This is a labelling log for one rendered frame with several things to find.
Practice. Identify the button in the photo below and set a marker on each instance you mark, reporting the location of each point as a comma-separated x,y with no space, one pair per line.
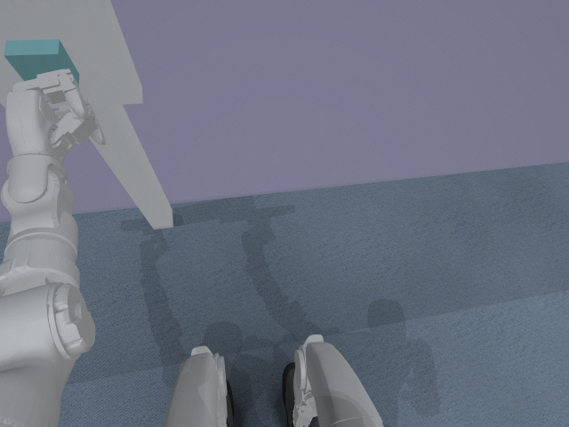
32,57

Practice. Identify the left robot hand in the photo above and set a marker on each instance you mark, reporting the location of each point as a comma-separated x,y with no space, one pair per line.
34,128

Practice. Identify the left robot thigh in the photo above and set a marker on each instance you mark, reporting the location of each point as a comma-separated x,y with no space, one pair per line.
199,384

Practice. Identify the robot thigh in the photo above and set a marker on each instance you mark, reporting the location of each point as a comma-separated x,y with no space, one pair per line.
340,397
199,384

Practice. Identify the left robot upper arm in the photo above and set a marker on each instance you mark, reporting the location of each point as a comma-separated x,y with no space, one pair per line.
43,331

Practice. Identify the right robot thigh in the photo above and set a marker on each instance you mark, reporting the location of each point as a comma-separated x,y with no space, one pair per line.
340,397

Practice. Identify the left robot forearm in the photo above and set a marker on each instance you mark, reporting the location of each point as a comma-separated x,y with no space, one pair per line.
42,244

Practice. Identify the panel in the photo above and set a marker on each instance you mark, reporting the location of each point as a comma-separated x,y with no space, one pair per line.
90,33

